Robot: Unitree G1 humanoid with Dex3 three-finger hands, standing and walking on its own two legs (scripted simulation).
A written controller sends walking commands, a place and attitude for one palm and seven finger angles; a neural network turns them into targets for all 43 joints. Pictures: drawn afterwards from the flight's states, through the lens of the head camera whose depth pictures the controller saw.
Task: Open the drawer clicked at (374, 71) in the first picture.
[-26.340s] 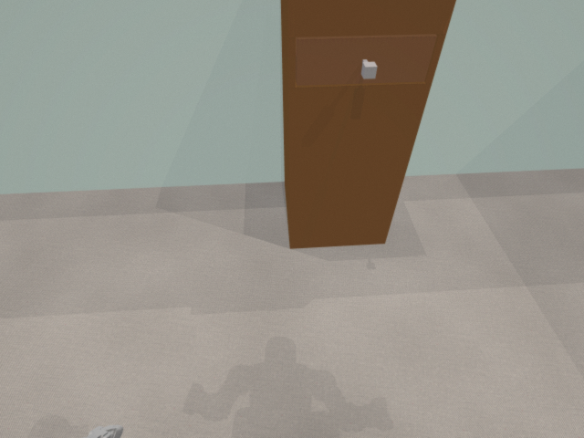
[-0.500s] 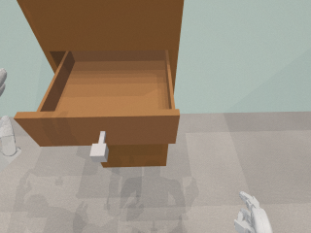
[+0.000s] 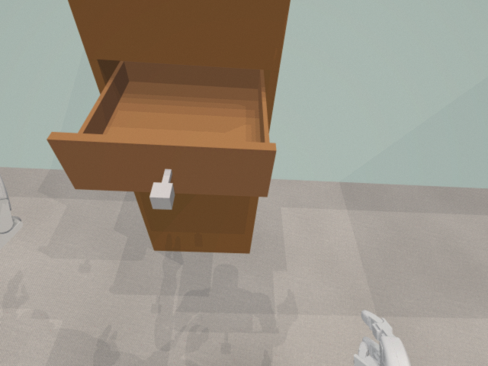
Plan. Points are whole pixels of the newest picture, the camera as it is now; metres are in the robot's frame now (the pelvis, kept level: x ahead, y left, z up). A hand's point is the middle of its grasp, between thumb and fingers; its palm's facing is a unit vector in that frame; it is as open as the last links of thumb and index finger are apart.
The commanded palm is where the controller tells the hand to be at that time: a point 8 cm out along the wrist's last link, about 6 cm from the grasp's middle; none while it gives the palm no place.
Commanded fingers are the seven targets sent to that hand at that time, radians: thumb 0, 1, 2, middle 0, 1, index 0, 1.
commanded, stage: step back with the hand held close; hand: left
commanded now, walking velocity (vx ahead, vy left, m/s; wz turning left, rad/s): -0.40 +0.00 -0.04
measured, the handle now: (164, 187) +0.40 +0.16 +0.06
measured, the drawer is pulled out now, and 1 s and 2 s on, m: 0.27 0.27 0.27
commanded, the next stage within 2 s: stop stepping back and stand still in 0.24 s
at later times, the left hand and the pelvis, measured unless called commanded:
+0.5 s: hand out of the picture +0.04 +0.21 +0.24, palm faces +0.39 -0.75 -0.53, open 7.4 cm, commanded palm -0.03 +0.26 +0.25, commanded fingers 0.00 0.90 0.90 -0.20 -0.30 -0.20 -0.30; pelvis -0.16 -0.01 +0.00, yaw -1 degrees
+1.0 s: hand out of the picture -0.04 +0.20 +0.24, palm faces +0.44 -0.78 -0.44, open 7.4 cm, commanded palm -0.09 +0.26 +0.25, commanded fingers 0.00 0.90 0.90 -0.20 -0.30 -0.20 -0.30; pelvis -0.22 -0.02 -0.01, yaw +0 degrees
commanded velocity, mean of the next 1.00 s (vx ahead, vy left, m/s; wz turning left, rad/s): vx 0.02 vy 0.03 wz -0.02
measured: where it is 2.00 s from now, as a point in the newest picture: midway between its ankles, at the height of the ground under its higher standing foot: outside the picture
